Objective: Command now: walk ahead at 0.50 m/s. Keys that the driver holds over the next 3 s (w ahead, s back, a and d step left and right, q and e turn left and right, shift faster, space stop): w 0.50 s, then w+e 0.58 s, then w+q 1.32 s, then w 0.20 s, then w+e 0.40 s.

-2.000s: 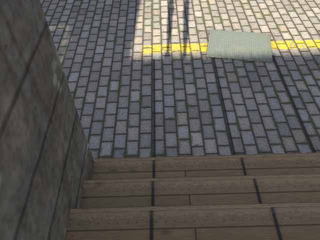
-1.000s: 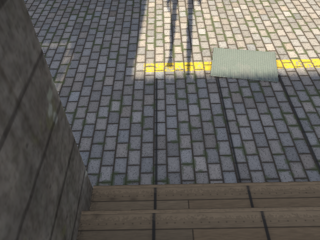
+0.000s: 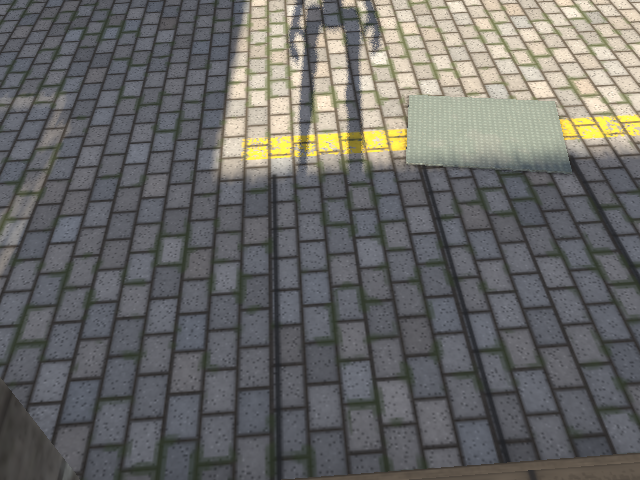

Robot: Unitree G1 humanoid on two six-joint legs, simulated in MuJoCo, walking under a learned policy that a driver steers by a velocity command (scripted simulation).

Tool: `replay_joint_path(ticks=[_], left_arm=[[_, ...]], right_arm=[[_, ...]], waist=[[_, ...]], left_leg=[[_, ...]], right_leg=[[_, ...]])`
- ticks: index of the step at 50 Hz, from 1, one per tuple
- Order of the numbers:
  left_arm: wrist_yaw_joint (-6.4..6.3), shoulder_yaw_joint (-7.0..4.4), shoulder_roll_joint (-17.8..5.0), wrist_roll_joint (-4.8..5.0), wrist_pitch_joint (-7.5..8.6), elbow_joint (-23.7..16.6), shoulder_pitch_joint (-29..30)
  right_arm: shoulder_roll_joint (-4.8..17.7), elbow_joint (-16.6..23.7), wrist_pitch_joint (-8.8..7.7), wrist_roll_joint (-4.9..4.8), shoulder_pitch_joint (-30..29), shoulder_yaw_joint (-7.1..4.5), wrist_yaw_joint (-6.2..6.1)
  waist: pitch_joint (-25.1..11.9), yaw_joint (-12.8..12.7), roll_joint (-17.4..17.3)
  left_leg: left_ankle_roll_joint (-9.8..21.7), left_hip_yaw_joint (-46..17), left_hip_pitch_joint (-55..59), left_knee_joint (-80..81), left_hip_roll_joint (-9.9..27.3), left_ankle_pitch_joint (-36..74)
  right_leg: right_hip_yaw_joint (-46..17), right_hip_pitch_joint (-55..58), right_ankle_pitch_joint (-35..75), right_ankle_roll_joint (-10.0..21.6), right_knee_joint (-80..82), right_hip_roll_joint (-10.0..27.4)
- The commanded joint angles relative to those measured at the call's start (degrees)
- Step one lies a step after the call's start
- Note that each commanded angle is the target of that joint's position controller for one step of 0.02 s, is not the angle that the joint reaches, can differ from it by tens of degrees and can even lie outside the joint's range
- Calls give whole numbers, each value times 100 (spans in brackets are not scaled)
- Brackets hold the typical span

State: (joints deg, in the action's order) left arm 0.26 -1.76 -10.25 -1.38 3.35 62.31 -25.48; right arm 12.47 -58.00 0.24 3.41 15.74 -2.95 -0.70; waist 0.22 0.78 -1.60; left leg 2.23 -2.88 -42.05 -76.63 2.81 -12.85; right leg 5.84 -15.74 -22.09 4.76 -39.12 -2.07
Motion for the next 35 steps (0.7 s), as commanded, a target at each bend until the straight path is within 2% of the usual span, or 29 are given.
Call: replay_joint_path(ticks=[1, 2, 3, 5, 6, 9, 11, 12, 13, 14, 15, 16, 17, 18, 19, 20, 21, 22, 23, 24, 25, 26, 27, 28, 29, 30, 31, 32, 35], left_arm=[[-58, -118, -898, 24, 145, -321, -126], [-84, -58, -525, 95, 183, -178, -263], [-118, -13, -488, 165, 217, -195, -325], [-181, -37, -623, 111, 242, -356, 10], [-203, -41, -684, 136, 219, -370, -35], [-158, -84, -678, -19, 150, -261, -363], [-219, -105, -678, -89, 7, -242, -585], [-285, -116, -654, -139, -27, -226, -699], [-339, -91, -636, -206, -84, -140, -849], [-353, -73, -642, -233, -145, -53, -947], [-341, -67, -708, -225, -164, -44, -869], [-340, -109, -795, -140, -177, 10, -875], [-269, -126, -408, 36, -108, -1, -1187], [-323, -102, -540, 246, -61, -252, -1303], [-352, -94, -685, 316, -20, -589, -665], [-308, -102, -754, 88, -47, -730, 226], [-224, -191, -935, -56, -133, -667, 581], [-186, -236, -826, -135, -226, -559, 478], [-149, -260, -770, -147, -240, -397, 370], [-62, -218, -562, -114, -296, -476, 595], [-14, -191, -348, -219, -342, -458, 653], [-4, -157, -241, -346, -427, -368, 407], [-16, -165, -245, -279, -489, -150, -67], [-42, -203, -411, -140, -516, -313, 230], [11, -248, -526, -24, -391, -542, 943], [26, -245, -536, -23, -297, -568, 1308], [91, -228, -533, -38, -228, -692, 1594], [148, -214, -511, -61, -128, -767, 1869], [271, -146, -343, -47, -125, -897, 2168]], right_arm=[[112, -97, 150, 24, 844, -48, 63], [282, 146, 73, -60, 198, -133, 110], [370, 299, -5, -78, -229, -150, 104], [341, 418, -135, -75, -694, -106, 179], [228, 444, -178, -90, -878, -74, 236], [179, 662, -136, -149, -1351, -23, 277], [214, 878, -150, -257, -1644, 10, 238], [223, 925, -189, -289, -1612, 9, 227], [258, 831, -214, -303, -1360, -27, 202], [337, 588, -234, -280, -701, -82, 146], [407, 246, -245, -201, 244, -149, 127], [640, -153, -240, -156, 1306, -239, 158], [1032, -328, -269, -138, 1927, -288, 222], [1092, -266, -247, -219, 2143, -228, 306], [1411, -304, -184, -391, 2363, -325, 280], [1167, -220, -176, -373, 1987, -283, 202], [605, -131, -200, -290, 1509, -113, 158], [490, -76, -254, -159, 1254, -24, 137], [209, -73, -385, -123, 974, 88, 120], [237, 13, -489, -190, 669, 118, 55], [486, -27, -559, -225, 733, 75, 31], [729, -106, -575, -201, 970, -2, 15], [850, -109, -593, -133, 1141, -44, 41], [655, -99, -577, -236, 1267, 1, 66], [261, -245, -639, -352, 1319, 79, 24], [306, -186, -650, -310, 1355, 90, -23], [239, -101, -668, -282, 990, 112, -47], [303, -53, -727, -363, 797, 134, -75], [313, -176, -692, -234, 1030, 149, -63]], waist=[[279, 416, 854], [531, 278, 583], [606, 132, 498], [469, 54, 219], [426, -43, 293], [926, -469, 578], [1107, -756, 738], [1188, -829, 575], [1129, -824, 439], [888, -611, 280], [495, -186, 94], [0, 257, -98], [-715, 240, -1306], [-1442, 245, -1098], [-1723, 533, -1237], [-837, 626, -833], [-86, 376, -239], [277, 51, -273], [697, -254, 170], [900, -457, 86], [848, -442, -428], [555, -465, -588], [145, -534, -660], [253, -482, -504], [522, -365, -297], [425, -161, -324], [555, -210, -31], [594, -173, 92], [758, 125, -62]], left_leg=[[-78, 122, 463, 456, 84, 1423], [10, -312, -285, 1285, 239, 2429], [44, -368, -451, 1911, 190, 2800], [-14, 84, 693, 3147, 6, 4447], [-32, 233, 1179, 3232, -70, 4622], [12, 371, 1191, 3951, -79, 3896], [37, 221, 946, 4709, 88, 3141], [122, 237, 1167, 5296, 168, 3165], [170, 318, 1628, 5551, 195, 3084], [229, 450, 2275, 5833, 163, 2835], [304, 711, 3114, 6186, -54, 2656], [353, 618, 4430, 6249, 103, 2767], [701, -98, 6292, 4326, 1003, 5323], [885, -887, 7372, 3093, 1685, 5891], [1498, -1965, 7415, 4168, 2416, 3351], [1745, -2289, 6217, 5158, 2399, 93], [1599, -2059, 4987, 5468, 1970, -653], [1571, -2134, 3774, 5302, 1936, -116], [1136, -1431, 2887, 5054, 1458, 670], [877, -745, 1587, 5494, 1059, 917], [988, -722, 1336, 5632, 903, 1122], [1144, -761, 1580, 5417, 1052, 2012], [1187, -827, 1980, 5102, 1172, 2434], [1123, -816, 2146, 5099, 1203, 2412], [936, -619, 2687, 4888, 915, 1078], [801, -626, 2917, 4740, 858, 238], [659, -236, 2257, 4677, 652, -572], [608, -15, 1608, 4649, 562, -986], [584, 195, 1625, 4123, 665, -973]], right_leg=[[-1723, -1112, 2485, 986, 1402, 1567], [-1750, -621, 1280, 862, 1081, 1384], [-1882, -423, 922, 830, 982, 1397], [-1367, -1123, -345, 578, 663, 1075], [-1373, -1326, -640, 601, 641, 1045], [-1360, -945, -174, 650, 105, 1073], [-1542, -223, 411, 709, -377, 1158], [-1488, -66, 660, 700, -616, 1214], [-1534, -30, 888, 703, -1042, 1249], [-1364, 111, 1480, 743, -1912, 1162], [-1116, 242, 2241, 751, -2999, 930], [-963, -406, 1710, 731, -4651, 565], [-599, -2257, -2766, 409, -7293, -289], [-860, -3840, -3220, 373, -8429, -189], [-808, -4956, -2515, 306, -8625, -140], [-1024, -5459, -1439, 241, -7425, 242], [-987, -5073, -976, 130, -6774, 384], [-1112, -4453, -644, 14, -6108, 520], [-1443, -3994, 547, -76, -4764, 634], [-1091, -2856, 1403, -279, -3155, 584], [-813, -2356, 1723, -350, -2717, 547], [-766, -2220, 1821, -368, -2819, 503], [-821, -2211, 2249, -282, -3262, 435], [-1004, -2489, 2221, -234, -3112, 446], [-1471, -3170, 3358, -136, -2058, 566], [-1465, -3208, 3900, -85, -1608, 401], [-1271, -2588, 4955, -115, -660, 298], [-1024, -1693, 5710, -91, -289, 177], [-738, -1188, 5593, -17, -21, 159]])
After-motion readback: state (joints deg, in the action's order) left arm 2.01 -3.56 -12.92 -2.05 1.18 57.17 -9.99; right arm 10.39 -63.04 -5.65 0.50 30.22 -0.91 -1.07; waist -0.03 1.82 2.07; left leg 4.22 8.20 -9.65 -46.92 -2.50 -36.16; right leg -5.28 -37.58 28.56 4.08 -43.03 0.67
